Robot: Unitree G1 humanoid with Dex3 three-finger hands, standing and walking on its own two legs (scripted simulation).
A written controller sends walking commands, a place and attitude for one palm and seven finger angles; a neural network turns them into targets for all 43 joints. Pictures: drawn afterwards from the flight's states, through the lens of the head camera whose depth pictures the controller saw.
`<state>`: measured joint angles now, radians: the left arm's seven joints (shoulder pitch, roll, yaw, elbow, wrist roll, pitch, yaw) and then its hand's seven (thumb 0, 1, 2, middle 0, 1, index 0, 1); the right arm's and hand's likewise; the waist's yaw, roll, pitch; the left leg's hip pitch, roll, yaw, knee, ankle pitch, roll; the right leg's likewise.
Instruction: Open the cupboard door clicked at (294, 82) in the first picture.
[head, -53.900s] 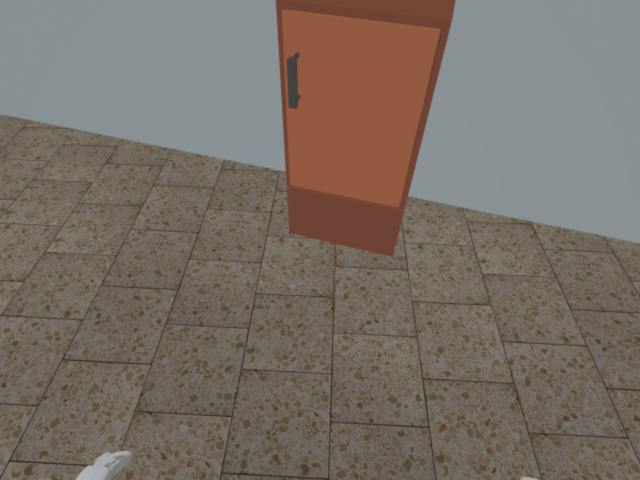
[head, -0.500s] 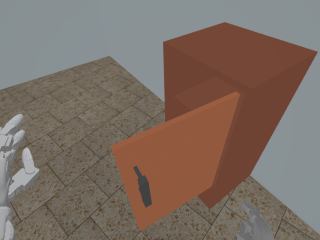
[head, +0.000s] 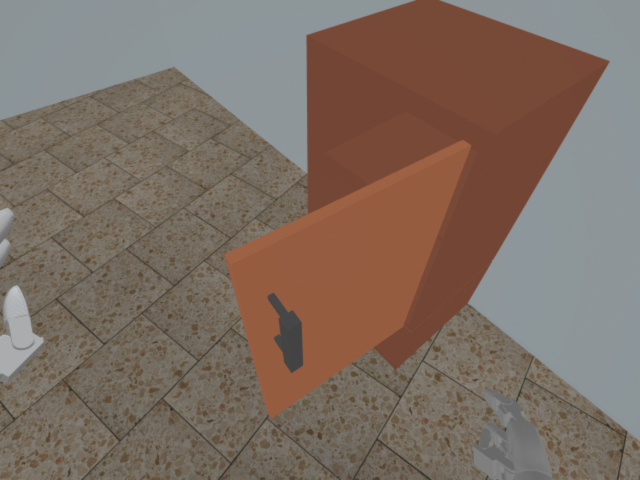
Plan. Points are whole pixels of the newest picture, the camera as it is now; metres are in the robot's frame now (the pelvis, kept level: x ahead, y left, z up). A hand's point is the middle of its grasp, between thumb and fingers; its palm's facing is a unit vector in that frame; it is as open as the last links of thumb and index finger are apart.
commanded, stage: step back with the hand held close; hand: left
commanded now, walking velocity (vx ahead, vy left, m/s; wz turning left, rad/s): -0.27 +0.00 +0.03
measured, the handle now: (284, 333) +0.33 +0.07 -0.05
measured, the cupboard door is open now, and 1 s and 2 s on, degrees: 85 85 85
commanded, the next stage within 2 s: stop stepping back and stand still in 0.72 s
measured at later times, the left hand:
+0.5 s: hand out of the picture +0.09 +0.28 +0.17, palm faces +0.52 -0.70 -0.50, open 7.5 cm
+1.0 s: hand out of the picture -0.03 +0.28 +0.18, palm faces +0.42 -0.81 -0.41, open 7.5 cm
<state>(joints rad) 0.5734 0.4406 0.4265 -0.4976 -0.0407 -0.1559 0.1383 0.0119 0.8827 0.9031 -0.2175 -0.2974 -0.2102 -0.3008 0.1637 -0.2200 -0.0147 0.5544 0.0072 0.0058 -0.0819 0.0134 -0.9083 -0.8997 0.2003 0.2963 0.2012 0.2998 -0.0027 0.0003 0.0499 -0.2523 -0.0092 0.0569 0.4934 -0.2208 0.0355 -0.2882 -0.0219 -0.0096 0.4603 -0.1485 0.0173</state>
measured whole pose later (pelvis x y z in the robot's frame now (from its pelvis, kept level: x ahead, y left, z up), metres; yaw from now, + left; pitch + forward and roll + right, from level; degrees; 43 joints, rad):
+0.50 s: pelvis -0.09 +0.00 -0.02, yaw +8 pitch -3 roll -3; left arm 0.51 0.45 0.47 -0.56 0.00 -0.23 0.16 0.01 0.88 0.90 -0.22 -0.30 -0.21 -0.30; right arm 0.23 -0.21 -0.02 0.58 -0.01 -0.07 -0.08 0.01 -0.91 -0.90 0.20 0.30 0.20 0.30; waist -0.04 0.01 0.07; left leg -0.48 0.03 0.03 0.67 -0.16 0.07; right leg -0.41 0.06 0.03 0.73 -0.22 0.02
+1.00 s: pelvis -0.23 +0.01 +0.01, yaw +1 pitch +1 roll -5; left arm 0.57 0.46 0.46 -0.66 -0.05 -0.20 0.15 0.01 0.88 0.90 -0.21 -0.30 -0.21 -0.30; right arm 0.13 -0.11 0.03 0.58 -0.01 -0.15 -0.02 0.01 -0.91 -0.90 0.20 0.30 0.21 0.30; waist 0.01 -0.05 0.04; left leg -0.36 0.10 0.11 0.43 -0.09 0.05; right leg -0.38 0.05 -0.02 0.96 -0.46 0.04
